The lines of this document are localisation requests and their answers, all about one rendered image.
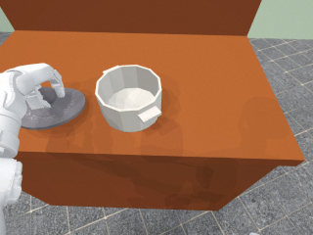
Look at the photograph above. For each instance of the left robot forearm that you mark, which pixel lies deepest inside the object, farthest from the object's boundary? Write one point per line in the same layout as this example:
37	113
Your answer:
15	86

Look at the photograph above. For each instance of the lid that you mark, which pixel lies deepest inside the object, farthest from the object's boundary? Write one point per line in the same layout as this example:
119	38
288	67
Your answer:
62	111

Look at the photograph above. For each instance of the pot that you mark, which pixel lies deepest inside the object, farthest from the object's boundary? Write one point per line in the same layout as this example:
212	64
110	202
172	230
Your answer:
129	97

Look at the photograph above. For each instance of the robot left hand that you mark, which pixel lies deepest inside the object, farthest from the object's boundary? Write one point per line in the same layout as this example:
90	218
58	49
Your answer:
41	73

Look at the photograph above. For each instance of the knob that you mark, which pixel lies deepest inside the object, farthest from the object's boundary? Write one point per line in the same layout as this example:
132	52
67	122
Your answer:
48	93

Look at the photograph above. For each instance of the left robot upper arm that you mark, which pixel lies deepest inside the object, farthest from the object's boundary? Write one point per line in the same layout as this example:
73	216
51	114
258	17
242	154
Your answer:
10	186

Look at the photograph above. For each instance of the table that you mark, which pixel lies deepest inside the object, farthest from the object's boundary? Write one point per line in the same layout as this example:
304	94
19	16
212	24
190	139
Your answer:
221	127

